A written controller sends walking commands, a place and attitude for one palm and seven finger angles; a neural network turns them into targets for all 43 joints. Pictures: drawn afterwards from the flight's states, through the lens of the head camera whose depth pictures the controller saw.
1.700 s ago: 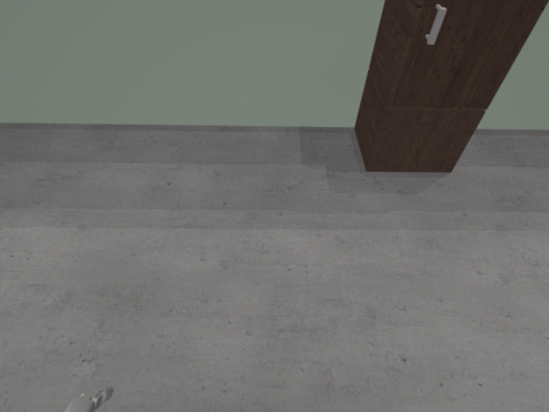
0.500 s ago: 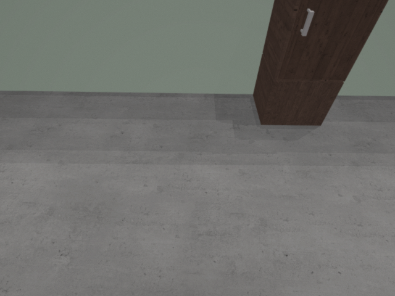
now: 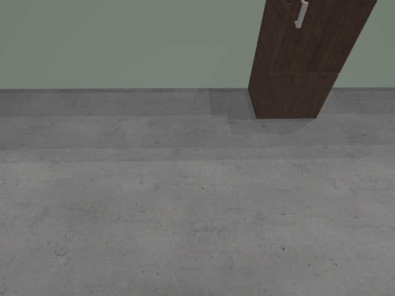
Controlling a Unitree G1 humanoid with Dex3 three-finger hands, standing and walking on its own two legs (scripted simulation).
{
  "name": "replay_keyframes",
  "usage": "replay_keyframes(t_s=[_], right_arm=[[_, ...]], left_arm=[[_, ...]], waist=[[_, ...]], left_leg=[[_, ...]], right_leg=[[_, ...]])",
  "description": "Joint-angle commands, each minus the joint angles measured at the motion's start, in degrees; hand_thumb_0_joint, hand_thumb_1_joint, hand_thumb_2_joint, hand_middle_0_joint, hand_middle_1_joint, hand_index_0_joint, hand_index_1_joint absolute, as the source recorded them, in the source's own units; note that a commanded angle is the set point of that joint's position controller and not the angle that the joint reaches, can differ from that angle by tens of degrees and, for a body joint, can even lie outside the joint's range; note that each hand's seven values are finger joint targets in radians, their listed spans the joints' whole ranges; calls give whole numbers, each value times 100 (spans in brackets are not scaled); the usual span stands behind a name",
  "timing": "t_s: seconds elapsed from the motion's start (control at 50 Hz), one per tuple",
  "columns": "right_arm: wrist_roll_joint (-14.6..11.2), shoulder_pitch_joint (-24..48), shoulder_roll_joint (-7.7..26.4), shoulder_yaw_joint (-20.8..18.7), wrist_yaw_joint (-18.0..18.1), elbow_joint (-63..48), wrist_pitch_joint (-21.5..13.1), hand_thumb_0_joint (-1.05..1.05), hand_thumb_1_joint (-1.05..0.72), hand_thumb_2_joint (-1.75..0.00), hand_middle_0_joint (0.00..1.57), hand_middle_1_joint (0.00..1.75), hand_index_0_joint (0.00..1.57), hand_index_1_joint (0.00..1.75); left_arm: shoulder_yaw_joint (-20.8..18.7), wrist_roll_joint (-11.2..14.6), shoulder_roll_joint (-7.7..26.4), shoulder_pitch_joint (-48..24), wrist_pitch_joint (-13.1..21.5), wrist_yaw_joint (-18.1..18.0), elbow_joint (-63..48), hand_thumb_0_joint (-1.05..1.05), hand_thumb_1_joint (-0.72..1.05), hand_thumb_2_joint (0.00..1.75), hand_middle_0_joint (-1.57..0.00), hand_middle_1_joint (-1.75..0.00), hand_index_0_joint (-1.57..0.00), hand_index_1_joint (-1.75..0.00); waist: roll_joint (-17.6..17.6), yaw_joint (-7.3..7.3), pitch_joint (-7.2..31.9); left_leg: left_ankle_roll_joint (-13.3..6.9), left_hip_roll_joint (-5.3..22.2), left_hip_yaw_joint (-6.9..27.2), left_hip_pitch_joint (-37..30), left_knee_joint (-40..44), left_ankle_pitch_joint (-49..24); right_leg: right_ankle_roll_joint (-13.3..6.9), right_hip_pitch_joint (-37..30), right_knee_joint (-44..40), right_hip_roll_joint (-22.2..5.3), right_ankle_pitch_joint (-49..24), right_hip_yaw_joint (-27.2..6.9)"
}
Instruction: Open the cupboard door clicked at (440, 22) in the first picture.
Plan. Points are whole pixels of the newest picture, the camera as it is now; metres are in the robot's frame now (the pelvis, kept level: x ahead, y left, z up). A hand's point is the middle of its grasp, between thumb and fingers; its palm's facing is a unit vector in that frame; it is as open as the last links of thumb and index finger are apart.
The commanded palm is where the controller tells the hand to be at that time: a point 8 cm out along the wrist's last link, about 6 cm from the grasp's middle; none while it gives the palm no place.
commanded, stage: walk to a spot facing it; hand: left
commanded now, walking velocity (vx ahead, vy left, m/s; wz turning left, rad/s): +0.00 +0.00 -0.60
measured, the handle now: (300, 13) +1.45 -0.43 +0.01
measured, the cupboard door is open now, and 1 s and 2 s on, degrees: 0 0 0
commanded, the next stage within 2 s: none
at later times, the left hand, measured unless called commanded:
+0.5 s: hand out of the picture +0.05 +0.15 -0.16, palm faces -0.20 -0.95 -0.25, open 7.4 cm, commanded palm none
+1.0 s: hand (141, 266) +0.21 +0.16 -0.17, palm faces -0.47 -0.86 -0.19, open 7.4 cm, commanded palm none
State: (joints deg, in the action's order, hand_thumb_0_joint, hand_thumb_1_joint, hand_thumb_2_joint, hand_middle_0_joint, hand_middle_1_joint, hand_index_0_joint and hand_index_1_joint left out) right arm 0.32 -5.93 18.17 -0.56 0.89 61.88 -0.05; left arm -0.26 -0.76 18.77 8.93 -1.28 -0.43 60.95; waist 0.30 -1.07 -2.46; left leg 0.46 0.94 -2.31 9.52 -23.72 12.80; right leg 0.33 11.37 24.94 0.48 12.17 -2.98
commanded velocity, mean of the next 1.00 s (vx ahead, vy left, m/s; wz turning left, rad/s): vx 0.15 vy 0.00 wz -0.60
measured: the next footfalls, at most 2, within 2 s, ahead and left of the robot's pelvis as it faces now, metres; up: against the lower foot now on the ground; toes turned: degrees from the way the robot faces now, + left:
left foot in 0.74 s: +0.05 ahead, +0.11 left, +0.00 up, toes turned -22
right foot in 1.24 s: +0.15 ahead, -0.26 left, +0.00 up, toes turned -49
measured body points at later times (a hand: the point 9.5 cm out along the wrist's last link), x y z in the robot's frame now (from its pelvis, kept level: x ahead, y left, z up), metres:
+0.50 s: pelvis -0.02 -0.03 +0.00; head +0.02 -0.06 +0.44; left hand +0.06 +0.20 -0.14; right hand +0.01 -0.31 -0.15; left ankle -0.01 +0.13 -0.67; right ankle -0.01 -0.11 -0.74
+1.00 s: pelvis +0.04 +0.01 +0.00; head +0.07 +0.03 +0.45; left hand +0.24 +0.20 -0.15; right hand -0.10 -0.21 -0.12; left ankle +0.01 +0.13 -0.74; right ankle -0.01 -0.16 -0.63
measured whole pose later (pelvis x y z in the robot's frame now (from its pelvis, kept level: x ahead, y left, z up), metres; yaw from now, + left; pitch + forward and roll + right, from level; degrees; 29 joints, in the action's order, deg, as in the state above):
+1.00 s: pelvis +0.04 +0.01 +0.00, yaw -32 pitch +1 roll -2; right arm 0.8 -22.3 10.3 -1.1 1.7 56.1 -3.0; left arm -6.4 -2.4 16.8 13.7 -3.0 3.2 52.6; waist 2.9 -0.5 0.6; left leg -0.6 3.6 -9.4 1.3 -19.8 19.1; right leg 2.8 38.3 68.6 -2.6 9.9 -1.4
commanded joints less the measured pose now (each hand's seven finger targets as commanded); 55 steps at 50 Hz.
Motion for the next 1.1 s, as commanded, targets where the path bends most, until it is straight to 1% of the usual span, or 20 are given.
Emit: replay_keyframes(t_s=[0.0,0.06,0.12,0.18,0.2,0.22,0.24,0.28,0.38,0.48,0.58,0.64,0.68,0.7,0.72,0.74,0.76,0.82,0.88,1.08], right_arm=[[36,-296,758,-245,88,-456,35,0,-90,-90,20,30,20,30],[47,-229,869,-355,102,-677,58,0,-90,-90,20,30,20,30],[61,-90,827,-427,87,-886,17,0,-90,-90,20,30,20,30],[82,267,797,-484,83,-1062,51,0,-90,-90,20,30,20,30],[50,184,566,-465,61,-1110,117,0,-90,-90,20,30,20,30],[32,25,34,-367,33,-1309,140,0,-90,-90,20,30,20,30],[22,147,213,-379,61,-1350,174,0,-90,-90,20,30,20,30],[21,78,236,-423,26,-1221,163,0,-90,-90,20,30,20,30],[38,-67,86,-414,40,-1080,152,0,-90,-90,20,30,20,30],[36,74,25,-399,78,-1197,155,0,-90,-90,20,30,20,30],[55,111,81,-369,36,-1353,58,0,-90,-90,20,30,20,30],[12,-204,62,-363,25,-1338,-62,0,-90,-90,20,30,20,30],[-13,-966,92,-377,53,-1102,-142,0,-90,-90,20,30,20,30],[10,-1475,428,-449,127,-990,-192,0,-90,-90,20,30,20,30],[88,-1595,1021,-561,142,-1014,-196,0,-90,-90,20,30,20,30],[60,-1407,1108,-555,138,-1124,-183,0,-90,-90,20,30,20,30],[96,-1046,793,-451,102,-1261,-203,0,-90,-90,20,30,20,30],[100,-667,363,-315,89,-1293,-309,0,-90,-90,20,30,20,30],[69,-1217,140,-257,115,-1101,-412,0,-90,-90,20,30,20,30],[164,-2682,48,-267,137,-362,-475,0,-90,-90,20,30,20,30]], left_arm=[[-202,-19,635,126,-56,-12,-561,0,90,90,-20,-30,-20,-30],[-258,-28,493,203,-112,43,-746,0,90,90,-20,-30,-20,-30],[-331,-30,291,348,-170,70,-932,0,90,90,-20,-30,-20,-30],[-402,-51,248,1048,-105,119,-859,0,90,90,-20,-30,-20,-30],[-472,-101,505,1252,-27,96,-832,0,90,90,-20,-30,-20,-30],[-584,-150,1124,1275,64,-2,-892,0,90,90,-20,-30,-20,-30],[-568,-50,1068,1353,27,-68,-927,0,90,90,-20,-30,-20,-30],[-571,-46,773,723,9,-81,-1142,0,90,90,-20,-30,-20,-30],[-523,-11,475,801,101,-71,-1134,0,90,90,-20,-30,-20,-30],[-576,-37,472,981,64,-58,-1083,0,90,90,-20,-30,-20,-30],[-616,-78,517,966,60,4,-1086,0,90,90,-20,-30,-20,-30],[-633,-91,592,687,55,33,-1206,0,90,90,-20,-30,-20,-30],[-612,-54,524,287,43,65,-1278,0,90,90,-20,-30,-20,-30],[-560,-29,259,182,42,105,-1406,0,90,90,-20,-30,-20,-30],[-507,26,-117,125,52,176,-1554,0,90,90,-20,-30,-20,-30],[-588,-49,138,-301,83,197,-1713,0,90,90,-20,-30,-20,-30],[-670,-97,251,-176,96,271,-1672,0,90,90,-20,-30,-20,-30],[-674,-158,74,281,-6,396,-1320,0,90,90,-20,-30,-20,-30],[-590,-153,-182,315,-19,414,-1265,0,90,90,-20,-30,-20,-30],[-336,-99,-506,-1244,71,458,-1574,0,90,90,-20,-30,-20,-30]], waist=[[-140,141,329],[-655,122,248],[-1157,54,267],[-669,-339,475],[387,-411,388],[2268,-317,196],[1679,-364,320],[1149,-101,190],[432,-43,669],[581,-145,757],[845,-231,622],[966,-126,613],[779,279,641],[-129,552,796],[-1916,631,514],[-1451,641,-129],[-790,333,-373],[-662,-38,-588],[-762,38,-458],[-887,644,-643]], left_leg=[[-177,913,390,-295,-17,-880],[-467,1395,669,-55,214,-687],[-1026,2054,823,124,384,-1567],[-521,1681,0,524,-885,-1405],[-57,1041,-447,1071,-2136,-268],[326,71,-507,2510,-3678,2105],[227,143,320,2301,-4102,2104],[199,350,407,2324,-4343,1382],[368,292,377,2168,-3962,733],[406,201,398,2164,-3489,843],[336,132,301,1844,-2469,1196],[169,-45,274,907,-1254,1381],[62,-107,171,-784,75,718],[-96,605,754,-1922,672,1183],[-435,2188,2710,-2137,1501,2663],[-819,2916,3193,-974,1820,3042],[-930,2630,2820,-351,1889,2815],[-503,1737,1230,293,1706,1919],[-409,1390,432,-223,1458,667],[-689,1788,-439,-1789,929,-2395]], right_leg=[[-126,613,373,-431,-1338,-465],[-33,943,1305,-113,-504,-193],[80,1126,2692,-137,1677,164],[30,206,1289,-282,656,298],[-65,-111,96,-620,-482,-336],[-485,-322,-749,-2002,-1974,-2852],[-892,-63,-923,-2154,-1999,-2863],[-970,202,-878,-1637,-695,-2426],[-905,-401,-468,-1172,-1826,-1796],[-988,-602,-500,-1115,-1631,-2054],[-1135,-359,-967,-1018,651,-2609],[-1096,241,-944,-854,1037,-2738],[-703,1479,-513,-395,1599,-2324],[-398,2490,327,98,2039,-1674],[-84,3664,1986,728,2172,-599],[46,3693,2841,113,1759,-333],[107,3394,3349,-67,1231,-304],[183,3072,4286,-149,280,-28],[234,3320,4690,-185,-228,161],[94,3548,2417,-453,78,986]])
